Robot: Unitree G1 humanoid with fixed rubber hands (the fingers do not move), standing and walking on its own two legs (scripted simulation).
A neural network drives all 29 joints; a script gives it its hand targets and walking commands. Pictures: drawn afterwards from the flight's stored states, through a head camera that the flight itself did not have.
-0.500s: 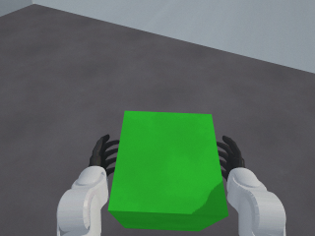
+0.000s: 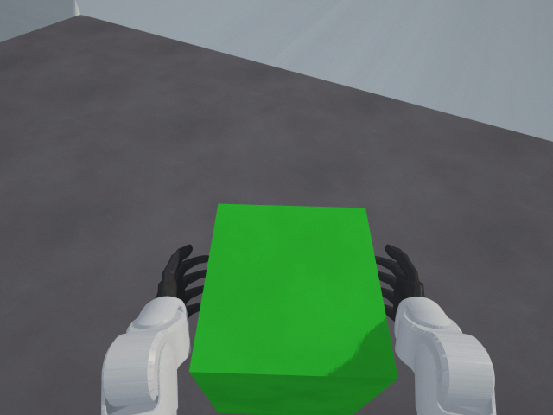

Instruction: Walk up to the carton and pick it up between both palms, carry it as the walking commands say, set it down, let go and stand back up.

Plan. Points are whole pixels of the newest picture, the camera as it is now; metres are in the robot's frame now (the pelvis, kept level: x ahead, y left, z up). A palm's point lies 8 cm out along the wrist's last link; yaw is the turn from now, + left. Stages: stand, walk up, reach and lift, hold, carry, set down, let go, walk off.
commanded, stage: carry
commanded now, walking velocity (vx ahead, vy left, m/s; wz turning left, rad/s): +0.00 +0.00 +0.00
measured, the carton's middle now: (287, 317) +0.25 +0.01 +0.01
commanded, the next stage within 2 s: none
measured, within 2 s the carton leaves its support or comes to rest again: neither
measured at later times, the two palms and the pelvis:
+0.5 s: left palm (135, 315) +0.21 +0.19 +0.10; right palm (384, 323) +0.21 -0.10 +0.10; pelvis -0.03 +0.05 +0.01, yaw +0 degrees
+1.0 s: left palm (180, 295) +0.25 +0.16 +0.06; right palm (398, 306) +0.25 -0.13 +0.06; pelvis -0.02 +0.01 +0.00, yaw +0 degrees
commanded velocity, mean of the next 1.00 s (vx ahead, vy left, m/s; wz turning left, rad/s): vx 0.00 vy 0.00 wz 0.00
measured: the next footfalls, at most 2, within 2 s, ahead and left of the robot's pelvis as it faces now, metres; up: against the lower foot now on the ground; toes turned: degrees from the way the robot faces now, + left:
right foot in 0.08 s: +0.02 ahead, -0.11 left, +0.00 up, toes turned -5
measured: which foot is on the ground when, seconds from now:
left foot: down 0.00-1.00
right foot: up 0.00-0.06, down 0.08-1.00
